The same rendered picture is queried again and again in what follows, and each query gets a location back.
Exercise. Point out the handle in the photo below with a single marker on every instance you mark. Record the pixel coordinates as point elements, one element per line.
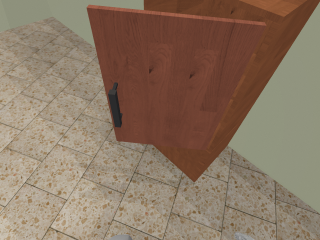
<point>114,104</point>

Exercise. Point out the cupboard door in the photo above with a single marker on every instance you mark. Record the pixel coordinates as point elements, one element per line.
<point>176,73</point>

